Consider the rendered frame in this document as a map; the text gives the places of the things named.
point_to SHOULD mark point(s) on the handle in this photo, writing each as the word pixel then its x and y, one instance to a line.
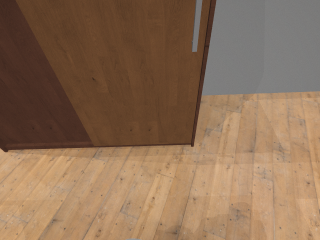
pixel 196 26

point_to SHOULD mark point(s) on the wardrobe door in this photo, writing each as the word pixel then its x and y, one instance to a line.
pixel 126 66
pixel 34 107

